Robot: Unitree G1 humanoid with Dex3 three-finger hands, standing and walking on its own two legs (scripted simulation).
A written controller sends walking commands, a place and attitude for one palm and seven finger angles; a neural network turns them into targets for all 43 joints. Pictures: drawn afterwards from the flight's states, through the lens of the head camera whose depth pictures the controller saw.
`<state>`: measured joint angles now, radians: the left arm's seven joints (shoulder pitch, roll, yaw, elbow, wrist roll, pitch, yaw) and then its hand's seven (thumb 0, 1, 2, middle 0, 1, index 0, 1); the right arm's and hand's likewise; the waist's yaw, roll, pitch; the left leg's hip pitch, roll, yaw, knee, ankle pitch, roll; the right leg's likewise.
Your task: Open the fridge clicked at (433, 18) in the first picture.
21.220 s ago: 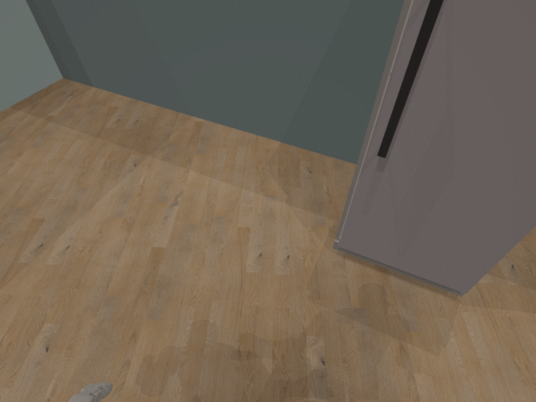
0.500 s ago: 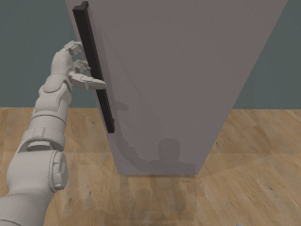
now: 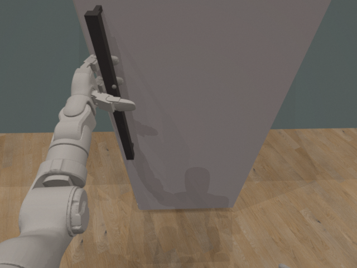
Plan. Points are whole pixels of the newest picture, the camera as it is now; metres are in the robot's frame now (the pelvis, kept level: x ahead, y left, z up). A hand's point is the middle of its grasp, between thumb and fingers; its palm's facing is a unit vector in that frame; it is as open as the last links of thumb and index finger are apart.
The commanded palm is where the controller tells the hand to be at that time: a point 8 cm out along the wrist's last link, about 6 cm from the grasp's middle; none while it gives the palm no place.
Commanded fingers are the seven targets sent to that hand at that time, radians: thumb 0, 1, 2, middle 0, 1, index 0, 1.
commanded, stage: slide the fingers in behind the handle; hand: left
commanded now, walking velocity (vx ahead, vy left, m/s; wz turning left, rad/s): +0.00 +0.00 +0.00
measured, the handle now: (118, 101) +0.50 +0.16 +0.11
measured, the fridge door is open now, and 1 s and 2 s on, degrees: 0 0 0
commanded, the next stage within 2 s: move the hooked fingers beside the handle in 0.04 s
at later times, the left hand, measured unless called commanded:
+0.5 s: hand (114, 86) +0.45 +0.15 +0.19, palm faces +0.06 -1.00 +0.00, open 13.9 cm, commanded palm +0.43 +0.21 +0.19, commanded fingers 0.00 -0.50 0.30 -0.30 -1.20 -0.30 -1.20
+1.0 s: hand (99, 90) +0.44 +0.17 +0.19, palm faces +0.07 -1.00 -0.01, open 14.0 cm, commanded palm +0.42 +0.23 +0.19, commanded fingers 0.00 -0.50 0.30 -0.30 -1.20 -0.30 -1.20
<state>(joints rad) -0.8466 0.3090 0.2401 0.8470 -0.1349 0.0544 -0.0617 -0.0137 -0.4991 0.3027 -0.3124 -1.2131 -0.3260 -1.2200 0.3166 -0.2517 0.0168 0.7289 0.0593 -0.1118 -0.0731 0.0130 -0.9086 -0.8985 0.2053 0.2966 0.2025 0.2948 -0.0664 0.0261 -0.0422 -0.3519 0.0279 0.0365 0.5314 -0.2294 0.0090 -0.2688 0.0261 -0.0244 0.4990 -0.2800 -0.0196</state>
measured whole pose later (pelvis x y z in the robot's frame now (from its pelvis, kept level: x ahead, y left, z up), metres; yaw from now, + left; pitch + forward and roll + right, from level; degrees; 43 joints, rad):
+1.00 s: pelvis +0.01 -0.01 +0.00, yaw +1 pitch +1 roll +0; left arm -0.73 0.36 0.25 0.70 -0.17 0.13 -0.13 -0.01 -0.50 0.30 -0.30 -1.20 -0.30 -1.20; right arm 0.27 -0.26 0.02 0.70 0.07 -0.05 -0.10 0.01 -0.91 -0.90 0.21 0.30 0.20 0.29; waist -0.04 0.03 -0.04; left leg -0.29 0.03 0.02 0.50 -0.23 -0.01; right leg -0.21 0.03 -0.04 0.47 -0.29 -0.04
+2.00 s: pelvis +0.01 +0.00 +0.00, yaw +0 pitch +2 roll -1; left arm -0.71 0.40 0.29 0.72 -0.18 0.13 -0.18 -0.01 -0.50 0.30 -0.30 -1.20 -0.30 -1.20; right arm 0.30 -0.26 0.03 0.70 0.08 -0.06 -0.09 0.01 -0.91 -0.90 0.21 0.30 0.20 0.29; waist -0.04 0.02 -0.06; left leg -0.31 0.02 0.03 0.52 -0.25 0.01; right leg -0.22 0.02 -0.03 0.47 -0.29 -0.02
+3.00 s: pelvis +0.01 +0.00 +0.00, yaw +1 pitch +2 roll -1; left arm -0.71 0.33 0.24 0.65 -0.17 0.15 -0.13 -0.01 -0.50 0.30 -0.30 -1.20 -0.30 -1.20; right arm 0.28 -0.26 0.02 0.71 0.07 -0.06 -0.09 0.01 -0.91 -0.90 0.21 0.30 0.20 0.29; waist -0.04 0.03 -0.05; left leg -0.31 0.03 0.02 0.53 -0.25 0.00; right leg -0.22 0.03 -0.03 0.48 -0.30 -0.03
